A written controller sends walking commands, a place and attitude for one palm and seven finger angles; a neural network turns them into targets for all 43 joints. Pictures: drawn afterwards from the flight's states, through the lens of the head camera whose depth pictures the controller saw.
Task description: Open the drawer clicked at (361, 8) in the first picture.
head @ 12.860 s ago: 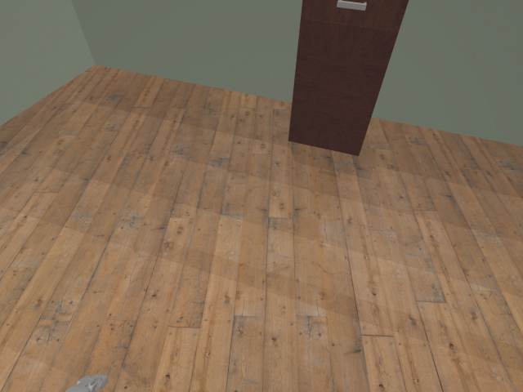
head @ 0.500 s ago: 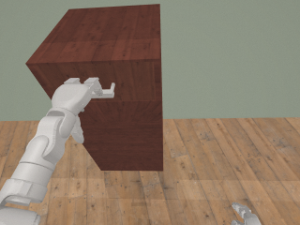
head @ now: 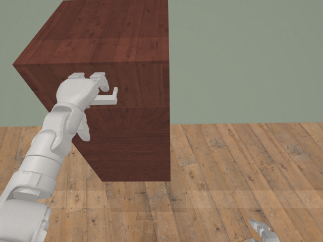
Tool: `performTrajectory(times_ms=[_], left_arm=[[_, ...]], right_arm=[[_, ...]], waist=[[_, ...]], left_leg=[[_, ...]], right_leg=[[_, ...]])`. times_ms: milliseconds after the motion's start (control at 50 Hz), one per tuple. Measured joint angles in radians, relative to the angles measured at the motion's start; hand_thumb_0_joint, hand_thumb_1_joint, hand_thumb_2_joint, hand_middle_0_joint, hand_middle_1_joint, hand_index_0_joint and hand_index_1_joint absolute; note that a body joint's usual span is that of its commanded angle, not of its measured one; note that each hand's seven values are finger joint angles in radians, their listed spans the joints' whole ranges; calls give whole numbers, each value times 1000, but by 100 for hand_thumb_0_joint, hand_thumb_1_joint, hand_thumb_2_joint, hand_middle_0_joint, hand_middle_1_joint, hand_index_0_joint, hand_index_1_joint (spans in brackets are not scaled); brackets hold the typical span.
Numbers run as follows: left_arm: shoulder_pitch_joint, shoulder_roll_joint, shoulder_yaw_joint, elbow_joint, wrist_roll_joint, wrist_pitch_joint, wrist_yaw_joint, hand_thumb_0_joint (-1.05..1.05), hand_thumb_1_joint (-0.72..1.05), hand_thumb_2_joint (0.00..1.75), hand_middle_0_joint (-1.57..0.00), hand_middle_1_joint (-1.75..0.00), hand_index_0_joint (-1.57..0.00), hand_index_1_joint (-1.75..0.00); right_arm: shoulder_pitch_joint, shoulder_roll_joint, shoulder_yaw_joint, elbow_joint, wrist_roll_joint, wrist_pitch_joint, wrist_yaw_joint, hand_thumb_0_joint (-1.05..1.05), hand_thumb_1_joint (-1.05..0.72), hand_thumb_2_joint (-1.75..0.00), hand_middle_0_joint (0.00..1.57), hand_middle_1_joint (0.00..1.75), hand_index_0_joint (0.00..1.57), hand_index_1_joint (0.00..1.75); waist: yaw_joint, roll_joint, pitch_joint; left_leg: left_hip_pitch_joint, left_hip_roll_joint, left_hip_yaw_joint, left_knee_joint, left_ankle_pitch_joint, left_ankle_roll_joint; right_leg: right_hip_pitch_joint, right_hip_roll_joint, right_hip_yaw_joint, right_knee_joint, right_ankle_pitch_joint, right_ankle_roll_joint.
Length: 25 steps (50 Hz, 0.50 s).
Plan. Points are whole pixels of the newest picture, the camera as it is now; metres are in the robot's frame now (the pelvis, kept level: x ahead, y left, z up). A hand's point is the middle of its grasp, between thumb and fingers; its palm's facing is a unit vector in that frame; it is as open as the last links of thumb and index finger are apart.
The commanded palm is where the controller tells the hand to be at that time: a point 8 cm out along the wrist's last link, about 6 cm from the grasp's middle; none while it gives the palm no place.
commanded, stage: move the hooked fingers above the handle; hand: left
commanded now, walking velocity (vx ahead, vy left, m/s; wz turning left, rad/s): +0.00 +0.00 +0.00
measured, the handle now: (97, 95) +0.51 +0.24 +0.05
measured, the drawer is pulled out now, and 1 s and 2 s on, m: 0.00 0.00 0.00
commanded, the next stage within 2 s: none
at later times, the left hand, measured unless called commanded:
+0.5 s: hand (95, 91) +0.47 +0.22 +0.11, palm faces +0.05 -0.05 -1.00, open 13.8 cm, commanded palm +0.44 +0.25 +0.16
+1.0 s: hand (93, 95) +0.45 +0.22 +0.11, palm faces +0.04 -0.02 -1.00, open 13.8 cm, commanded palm +0.44 +0.24 +0.16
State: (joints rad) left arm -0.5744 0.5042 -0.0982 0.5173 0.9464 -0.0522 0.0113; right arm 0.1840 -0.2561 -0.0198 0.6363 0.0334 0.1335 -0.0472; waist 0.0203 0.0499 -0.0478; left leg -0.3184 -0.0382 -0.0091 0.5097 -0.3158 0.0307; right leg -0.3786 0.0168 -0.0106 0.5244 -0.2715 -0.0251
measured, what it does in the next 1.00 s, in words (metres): stands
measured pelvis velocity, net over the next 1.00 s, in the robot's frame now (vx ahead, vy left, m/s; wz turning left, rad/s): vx -0.02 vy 0.00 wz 0.00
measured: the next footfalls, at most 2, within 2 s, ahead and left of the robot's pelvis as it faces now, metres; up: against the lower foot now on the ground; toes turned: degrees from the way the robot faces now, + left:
none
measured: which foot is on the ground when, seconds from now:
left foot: down 0.00-1.00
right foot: down 0.00-1.00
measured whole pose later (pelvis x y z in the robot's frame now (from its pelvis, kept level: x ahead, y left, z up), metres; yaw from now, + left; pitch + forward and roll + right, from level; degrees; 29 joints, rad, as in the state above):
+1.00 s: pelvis -0.02 +0.00 -0.01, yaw +0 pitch +11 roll +0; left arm -0.82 0.54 -0.08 0.84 1.01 -0.14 0.13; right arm 0.27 -0.28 -0.04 0.67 0.03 0.11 -0.06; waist -0.05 0.03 -0.07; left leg -0.45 -0.03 -0.01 0.58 -0.31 0.03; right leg -0.50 0.02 -0.01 0.56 -0.25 -0.03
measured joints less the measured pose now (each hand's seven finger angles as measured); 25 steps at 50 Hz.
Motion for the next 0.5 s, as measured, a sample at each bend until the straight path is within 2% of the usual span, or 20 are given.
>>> performTrajectory(times_ms=[60, 120, 220, 280, 340, 400, 500], left_arm=[[-39, 10, 29, 53, 16, -3, 37, 0, -49, 30, -33, -120, -33, -120], [-76, 27, 44, 115, 25, 22, 53, 0, -49, 30, -32, -120, -32, -120], [-107, 43, 22, 178, 25, 56, 19, 0, -49, 30, -32, -120, -32, -120], [-115, 27, -7, 177, 16, 27, -6, 0, -49, 30, -32, -120, -32, -120], [-130, 7, -19, 186, 18, -28, 1, 0, -49, 30, -32, -120, -32, -120], [-164, -2, -5, 226, 37, -70, 44, 0, -49, 30, -33, -120, -32, -120], [-213, 26, 70, 303, 69, -69, 128, 0, -49, 30, -35, -122, -33, -120]], right_arm=[[8, 3, -3, 6, -3, -1, 5, 1, -91, -90, 20, 30, 20, 30], [23, 2, -5, 14, -3, 4, 11, 1, -91, -90, 20, 30, 20, 30], [61, -5, -11, 22, 1, 20, 15, 1, -91, -90, 20, 30, 20, 30], [82, -8, -19, 31, -2, 24, 12, 1, -91, -90, 20, 30, 20, 30], [93, -6, -24, 39, -4, 24, 6, 1, -91, -90, 20, 30, 20, 30], [94, -2, -23, 45, -8, 18, 5, 1, -91, -90, 20, 30, 20, 30], [96, 1, -20, 41, -14, 11, 10, 1, -91, -90, 20, 30, 20, 30]], waist=[[-5, -1, -5], [-10, 1, -13], [-17, 7, -20], [-20, 6, -19], [-29, 0, -21], [-46, -9, -23], [-70, -8, -28]], left_leg=[[-18, 1, 6, 8, -3, 0], [-35, 2, 11, 13, -4, 2], [-54, 1, 10, 21, -6, 5], [-61, -2, 5, 29, -8, 7], [-72, -3, 4, 40, -11, 8], [-94, -2, 8, 56, -15, 7], [-126, 6, 29, 65, -14, 6]], right_leg=[[-19, 2, 6, 7, 0, 1], [-37, 3, 10, 10, 1, 2], [-53, 1, 9, 13, 2, 5], [-56, -2, 4, 16, 0, 7], [-65, -3, 2, 25, -3, 8], [-88, -2, 6, 40, -5, 7], [-129, 7, 26, 50, 5, 6]])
